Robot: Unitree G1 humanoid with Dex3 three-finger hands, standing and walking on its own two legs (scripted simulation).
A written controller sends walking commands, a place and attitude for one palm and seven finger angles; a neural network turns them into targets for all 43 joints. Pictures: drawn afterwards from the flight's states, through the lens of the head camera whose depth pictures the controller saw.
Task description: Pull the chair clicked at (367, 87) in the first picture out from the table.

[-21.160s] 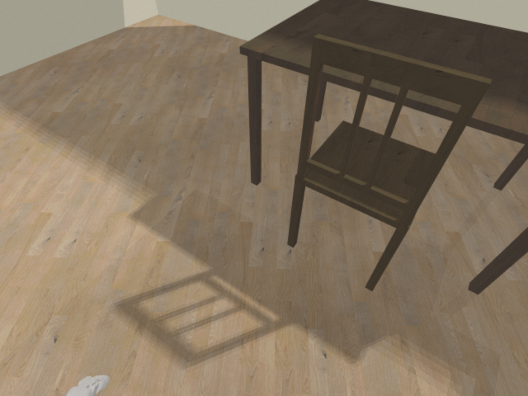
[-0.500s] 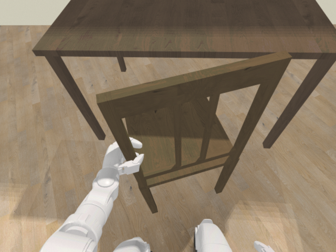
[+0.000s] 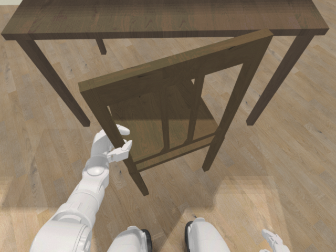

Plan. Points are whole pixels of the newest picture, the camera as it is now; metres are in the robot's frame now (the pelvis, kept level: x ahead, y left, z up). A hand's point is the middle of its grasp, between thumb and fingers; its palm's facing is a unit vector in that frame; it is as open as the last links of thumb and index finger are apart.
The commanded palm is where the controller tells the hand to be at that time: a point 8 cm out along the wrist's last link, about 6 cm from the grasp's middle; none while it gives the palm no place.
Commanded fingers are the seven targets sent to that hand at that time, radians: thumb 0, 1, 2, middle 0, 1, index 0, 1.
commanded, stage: step backward, pulling the chair out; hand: left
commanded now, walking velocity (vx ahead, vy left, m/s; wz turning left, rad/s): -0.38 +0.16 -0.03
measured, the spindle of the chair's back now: (165, 123) +0.44 +0.00 -0.05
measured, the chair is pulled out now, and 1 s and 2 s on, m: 0.17 0.31 0.54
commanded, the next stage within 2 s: stop walking, hand still on the chair in 1.50 s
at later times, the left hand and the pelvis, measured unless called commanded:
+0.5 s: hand (122, 177) +0.29 +0.12 -0.06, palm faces -0.07 -0.97 -0.22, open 5.9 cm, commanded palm +0.28 +0.17 -0.05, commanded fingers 0.00 0.90 0.90 -0.50 -1.45 -0.50 -1.45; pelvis -0.07 +0.01 +0.01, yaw -4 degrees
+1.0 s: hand (121, 215) +0.20 +0.11 -0.06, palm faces -0.12 -0.97 -0.22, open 5.8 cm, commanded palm +0.19 +0.17 -0.06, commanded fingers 0.00 0.90 0.90 -0.50 -1.45 -0.50 -1.45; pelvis -0.16 +0.02 +0.01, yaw -5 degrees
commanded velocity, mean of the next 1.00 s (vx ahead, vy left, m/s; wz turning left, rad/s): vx -0.38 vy -0.05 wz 0.03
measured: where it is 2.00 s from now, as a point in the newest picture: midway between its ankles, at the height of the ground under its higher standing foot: outside the picture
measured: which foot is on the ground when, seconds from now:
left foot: down 0.00-0.02, up 0.04-0.12, down 0.14-0.52, up 0.54-0.66, down 0.68-0.96, up 0.98-1.00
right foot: down 0.00-0.22, up 0.24-0.34, down 0.36-0.74, up 0.76-0.84, down 0.86-1.00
